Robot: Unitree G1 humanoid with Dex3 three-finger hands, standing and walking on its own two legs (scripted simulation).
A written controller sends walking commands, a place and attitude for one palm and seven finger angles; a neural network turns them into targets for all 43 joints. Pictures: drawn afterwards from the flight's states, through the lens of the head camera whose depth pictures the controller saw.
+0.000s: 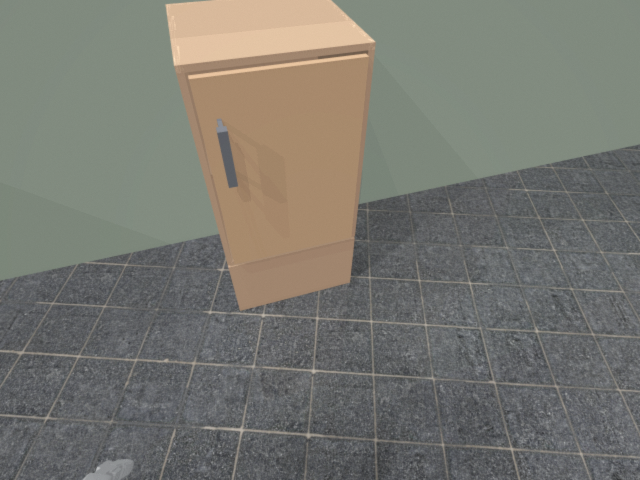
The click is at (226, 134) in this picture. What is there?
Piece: cupboard door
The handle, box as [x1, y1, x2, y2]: [216, 118, 237, 187]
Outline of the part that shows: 220,118 217,119 218,126 216,127 228,185 229,187 237,186 226,127 222,125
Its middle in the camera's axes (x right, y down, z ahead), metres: -0.22 -0.20 +0.89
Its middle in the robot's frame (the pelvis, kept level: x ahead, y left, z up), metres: +0.79 +0.27 -0.05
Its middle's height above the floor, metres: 0.72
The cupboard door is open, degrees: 0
